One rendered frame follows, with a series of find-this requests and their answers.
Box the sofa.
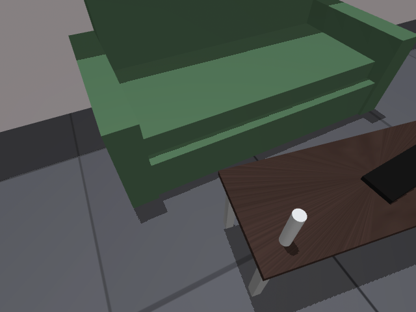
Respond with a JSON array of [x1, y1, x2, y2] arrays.
[[69, 0, 416, 208]]

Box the coffee table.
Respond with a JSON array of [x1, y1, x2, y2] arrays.
[[218, 121, 416, 297]]

